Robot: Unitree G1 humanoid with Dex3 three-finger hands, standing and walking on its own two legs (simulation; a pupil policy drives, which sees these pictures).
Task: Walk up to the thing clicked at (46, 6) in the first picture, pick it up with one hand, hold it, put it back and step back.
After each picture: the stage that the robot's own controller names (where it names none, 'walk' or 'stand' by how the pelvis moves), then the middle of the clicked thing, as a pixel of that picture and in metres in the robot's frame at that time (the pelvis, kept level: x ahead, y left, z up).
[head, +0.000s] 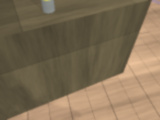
stand; (47, 0) +0.83 +0.20 +0.07
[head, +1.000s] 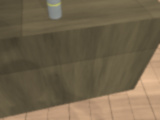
rise first; (54, 5) +0.75 +0.19 +0.08
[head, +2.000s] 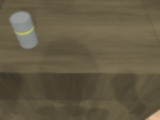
stand; (25, 31) +0.48 +0.25 +0.09
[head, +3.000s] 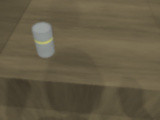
stand; (44, 40) +0.47 +0.17 +0.10
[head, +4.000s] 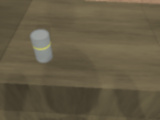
stand; (42, 46) +0.47 +0.17 +0.07
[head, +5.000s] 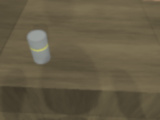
stand; (39, 47) +0.46 +0.17 +0.07
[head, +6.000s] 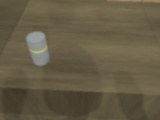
stand; (38, 49) +0.46 +0.18 +0.07
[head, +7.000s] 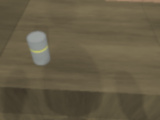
stand; (39, 48) +0.46 +0.18 +0.07
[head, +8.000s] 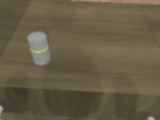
rise first; (39, 49) +0.46 +0.18 +0.07
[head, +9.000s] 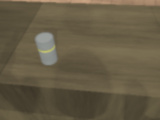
go down; (47, 49) +0.46 +0.18 +0.07
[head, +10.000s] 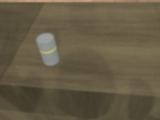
go down; (48, 49) +0.46 +0.18 +0.07
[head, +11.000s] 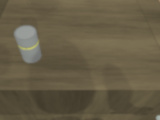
go down; (29, 45) +0.45 +0.17 +0.08
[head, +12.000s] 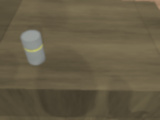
go down; (34, 48) +0.46 +0.17 +0.08
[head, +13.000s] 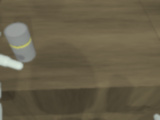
close in; (21, 43) +0.44 +0.19 +0.11
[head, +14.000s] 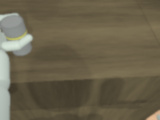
lift; (17, 36) +0.46 +0.19 +0.12
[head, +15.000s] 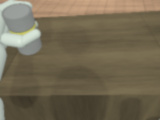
lift; (24, 30) +0.34 +0.15 +0.29
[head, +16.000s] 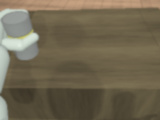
hold; (21, 36) +0.35 +0.18 +0.25
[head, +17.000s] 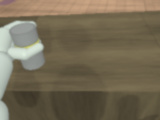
hold; (28, 46) +0.34 +0.16 +0.24
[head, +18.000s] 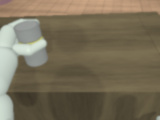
crouch; (32, 44) +0.35 +0.15 +0.23
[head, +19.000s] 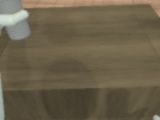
crouch; (13, 16) +0.44 +0.19 +0.26
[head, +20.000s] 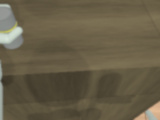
lower; (7, 29) +0.48 +0.20 +0.13
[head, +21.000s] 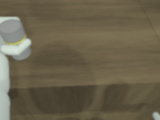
lower; (16, 40) +0.45 +0.20 +0.12
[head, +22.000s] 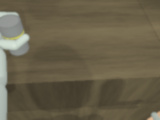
lower; (14, 35) +0.46 +0.20 +0.12
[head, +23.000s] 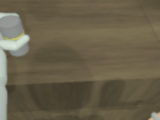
lower; (14, 36) +0.46 +0.20 +0.12
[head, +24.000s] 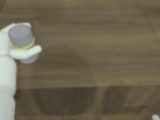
open; (24, 45) +0.44 +0.19 +0.11
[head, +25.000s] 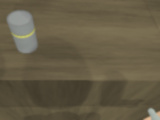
rise; (24, 33) +0.45 +0.17 +0.12
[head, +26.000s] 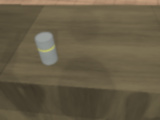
sink last; (47, 48) +0.46 +0.19 +0.09
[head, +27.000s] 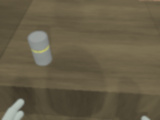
stand; (40, 49) +0.45 +0.18 +0.08
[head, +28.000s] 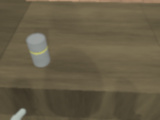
stand; (39, 50) +0.45 +0.19 +0.08
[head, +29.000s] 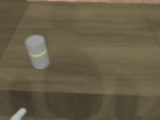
stand; (38, 52) +0.44 +0.19 +0.08
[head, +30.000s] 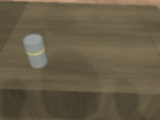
walk; (36, 51) +0.45 +0.19 +0.08
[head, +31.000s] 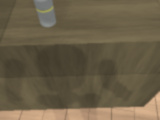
walk; (45, 10) +0.60 +0.16 +0.10
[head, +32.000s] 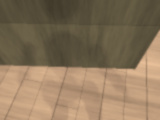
walk; out of the picture +0.94 +0.17 +0.10
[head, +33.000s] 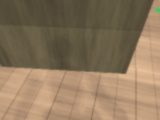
walk; out of the picture +1.16 +0.20 +0.09
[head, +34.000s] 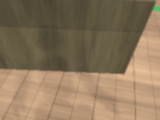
stand; out of the picture +1.11 +0.17 +0.07
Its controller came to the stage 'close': yes
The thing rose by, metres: 0.22
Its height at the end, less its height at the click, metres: +0.00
